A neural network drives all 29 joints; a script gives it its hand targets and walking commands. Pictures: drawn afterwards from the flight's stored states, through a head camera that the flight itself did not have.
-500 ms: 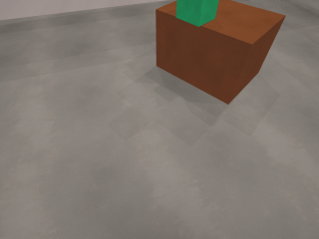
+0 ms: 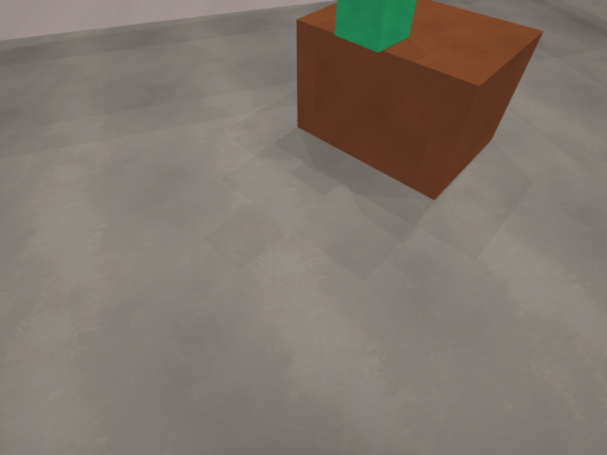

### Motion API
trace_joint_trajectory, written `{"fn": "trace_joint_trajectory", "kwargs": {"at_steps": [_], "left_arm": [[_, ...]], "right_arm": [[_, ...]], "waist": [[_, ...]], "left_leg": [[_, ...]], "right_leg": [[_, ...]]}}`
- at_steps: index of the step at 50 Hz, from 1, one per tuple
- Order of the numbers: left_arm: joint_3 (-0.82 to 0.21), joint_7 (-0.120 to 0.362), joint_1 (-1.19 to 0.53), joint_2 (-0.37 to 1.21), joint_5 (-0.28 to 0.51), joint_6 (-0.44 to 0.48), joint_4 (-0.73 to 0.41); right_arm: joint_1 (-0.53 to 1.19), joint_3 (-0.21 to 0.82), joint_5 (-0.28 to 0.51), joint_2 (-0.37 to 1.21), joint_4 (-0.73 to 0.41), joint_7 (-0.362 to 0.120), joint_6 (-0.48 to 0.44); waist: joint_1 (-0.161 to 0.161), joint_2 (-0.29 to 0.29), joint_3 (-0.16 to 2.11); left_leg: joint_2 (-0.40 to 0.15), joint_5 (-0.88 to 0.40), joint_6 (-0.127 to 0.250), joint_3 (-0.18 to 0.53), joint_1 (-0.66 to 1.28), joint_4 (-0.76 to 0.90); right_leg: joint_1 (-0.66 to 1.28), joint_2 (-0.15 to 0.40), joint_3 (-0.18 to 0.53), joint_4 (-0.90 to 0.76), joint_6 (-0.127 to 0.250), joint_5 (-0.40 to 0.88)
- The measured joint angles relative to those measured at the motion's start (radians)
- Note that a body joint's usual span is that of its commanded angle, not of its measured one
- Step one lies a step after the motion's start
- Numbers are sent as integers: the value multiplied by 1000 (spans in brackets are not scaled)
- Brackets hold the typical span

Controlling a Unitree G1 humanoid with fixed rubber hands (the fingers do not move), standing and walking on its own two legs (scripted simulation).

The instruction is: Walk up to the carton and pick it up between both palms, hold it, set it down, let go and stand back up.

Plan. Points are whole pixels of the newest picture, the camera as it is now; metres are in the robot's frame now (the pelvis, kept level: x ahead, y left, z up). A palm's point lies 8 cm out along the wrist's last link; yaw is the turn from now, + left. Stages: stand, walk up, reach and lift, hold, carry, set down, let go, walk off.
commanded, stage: walk up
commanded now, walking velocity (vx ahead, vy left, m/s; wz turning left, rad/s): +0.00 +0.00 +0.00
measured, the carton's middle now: out of the picture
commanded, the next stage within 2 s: none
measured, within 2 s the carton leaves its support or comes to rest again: neither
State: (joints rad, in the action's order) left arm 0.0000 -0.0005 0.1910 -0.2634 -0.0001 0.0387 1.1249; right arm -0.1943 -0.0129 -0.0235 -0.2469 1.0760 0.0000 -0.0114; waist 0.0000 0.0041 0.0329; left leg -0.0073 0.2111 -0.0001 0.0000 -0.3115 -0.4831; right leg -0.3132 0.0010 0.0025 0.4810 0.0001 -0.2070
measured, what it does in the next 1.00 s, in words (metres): walks ahead: right foot, then left foot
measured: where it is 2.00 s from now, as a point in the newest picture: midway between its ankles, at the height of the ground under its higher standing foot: (339, 289)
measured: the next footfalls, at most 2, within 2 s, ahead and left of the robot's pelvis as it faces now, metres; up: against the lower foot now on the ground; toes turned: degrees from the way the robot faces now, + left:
right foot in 0.44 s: +0.07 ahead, -0.15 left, +0.00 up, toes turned -5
left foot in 0.88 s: +0.30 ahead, +0.05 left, +0.00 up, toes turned -12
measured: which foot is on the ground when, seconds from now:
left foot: down 0.00-0.42, up 0.44-0.86, down 0.88-1.00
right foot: down 0.00-0.20, up 0.22-0.42, down 0.44-0.94, up 0.96-1.00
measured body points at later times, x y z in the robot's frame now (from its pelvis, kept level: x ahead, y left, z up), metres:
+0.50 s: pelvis +0.05 -0.06 -0.02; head +0.04 -0.10 +0.43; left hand +0.10 +0.26 -0.11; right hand +0.13 -0.35 -0.17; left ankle +0.01 +0.10 -0.71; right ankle +0.03 -0.15 -0.74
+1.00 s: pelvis +0.29 -0.04 -0.03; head +0.33 -0.08 +0.42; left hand +0.38 +0.26 -0.13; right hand +0.32 -0.36 -0.16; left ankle +0.27 +0.06 -0.74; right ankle +0.07 -0.14 -0.66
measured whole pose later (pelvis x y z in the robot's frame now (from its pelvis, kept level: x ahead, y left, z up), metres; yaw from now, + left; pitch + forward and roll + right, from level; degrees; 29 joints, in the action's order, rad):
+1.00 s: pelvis +0.29 -0.04 -0.03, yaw -14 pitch +1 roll +0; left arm 0.04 -0.01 0.33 -0.34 0.00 0.07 0.98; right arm -0.14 -0.10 -0.05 -0.37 0.94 -0.06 -0.02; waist 0.01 0.07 -0.06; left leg 0.03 0.47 0.04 -0.05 -0.28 -0.73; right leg -0.17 -0.03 0.14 1.06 0.03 -0.49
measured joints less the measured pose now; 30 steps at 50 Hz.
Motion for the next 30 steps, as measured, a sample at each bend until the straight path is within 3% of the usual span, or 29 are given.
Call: {"fn": "trace_joint_trajectory", "kwargs": {"at_steps": [10,12,16,20,22,26,30], "left_arm": [[0,9,1,-6,0,-6,-14],[0,21,1,-19,0,-15,-26],[5,41,1,-65,0,-17,-53],[24,53,20,-108,0,-15,-70],[34,53,38,-127,0,6,-87],[37,47,83,-95,0,27,-61],[37,45,133,-76,0,35,-22]], "right_arm": [[0,-13,-11,-2,1,-12,0],[0,-34,-19,-5,0,-21,-7],[0,-61,-21,-21,-4,-28,-8],[0,-78,-29,-45,-29,-40,-9],[5,-81,-31,-61,-61,-43,-9],[20,-81,-31,-114,-87,-45,-8],[20,-81,-29,-138,-90,-57,-8]], "waist": [[0,0,-1],[-2,2,-1],[-2,12,1],[4,16,39],[15,17,21],[32,92,-13],[32,116,-16]], "left_leg": [[0,28,0,0,3,-16],[-2,40,0,-2,17,-18],[-19,45,0,-5,52,-18],[-30,76,-3,-15,56,-24],[-38,143,-3,-19,44,-121],[-43,191,-3,-19,-38,-495],[-13,192,-3,-17,-55,-564]], "right_leg": [[0,0,1,21,0,-33],[-28,0,-2,134,0,-127],[-84,7,-18,380,0,-170],[-73,41,-39,350,0,-202],[-1,42,-29,179,0,-184],[35,-18,-21,217,38,-199],[126,-34,22,110,43,-184]]}}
